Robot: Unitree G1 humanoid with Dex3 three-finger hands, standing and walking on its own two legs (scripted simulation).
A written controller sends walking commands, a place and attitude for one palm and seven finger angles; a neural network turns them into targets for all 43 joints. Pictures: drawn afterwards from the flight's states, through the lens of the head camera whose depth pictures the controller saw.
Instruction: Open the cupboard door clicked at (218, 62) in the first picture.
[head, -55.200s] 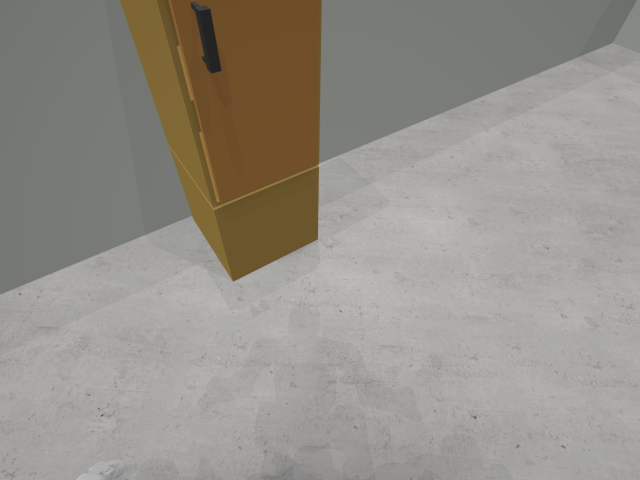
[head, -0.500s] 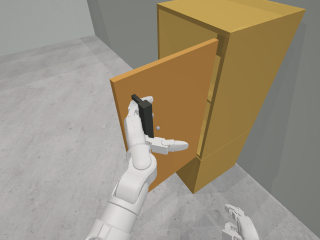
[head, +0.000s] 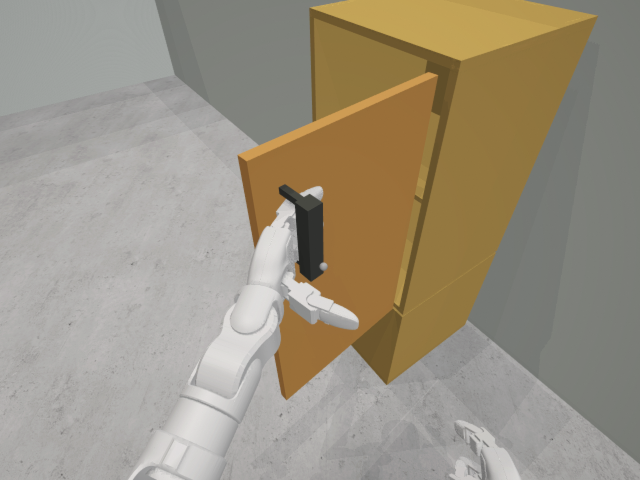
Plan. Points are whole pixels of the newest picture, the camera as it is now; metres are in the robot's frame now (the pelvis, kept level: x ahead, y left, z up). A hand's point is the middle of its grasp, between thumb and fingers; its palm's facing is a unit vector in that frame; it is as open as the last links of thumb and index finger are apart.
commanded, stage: slide the hand sideways off the handle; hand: left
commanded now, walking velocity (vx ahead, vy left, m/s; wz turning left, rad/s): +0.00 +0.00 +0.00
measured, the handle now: (299, 232) +0.38 +0.06 +0.14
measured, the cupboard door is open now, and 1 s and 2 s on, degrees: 97 98 98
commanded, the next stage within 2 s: draw the hand back to the body in 0.88 s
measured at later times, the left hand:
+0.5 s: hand (297, 301) +0.28 +0.05 +0.13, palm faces -0.09 -1.00 -0.01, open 16.2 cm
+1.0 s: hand (257, 337) +0.23 +0.09 +0.13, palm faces -0.04 -1.00 -0.05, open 16.3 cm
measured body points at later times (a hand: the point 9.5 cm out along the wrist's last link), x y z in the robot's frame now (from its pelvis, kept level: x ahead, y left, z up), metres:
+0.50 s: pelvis +0.04 -0.03 +0.00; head +0.01 -0.05 +0.45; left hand +0.28 +0.11 +0.13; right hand +0.24 -0.23 -0.06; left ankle +0.04 +0.08 -0.73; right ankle +0.03 -0.12 -0.73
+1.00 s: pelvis +0.05 -0.05 +0.00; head +0.03 -0.08 +0.44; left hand +0.23 +0.14 +0.13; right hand +0.24 -0.27 -0.07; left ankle +0.04 +0.08 -0.73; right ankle +0.03 -0.12 -0.73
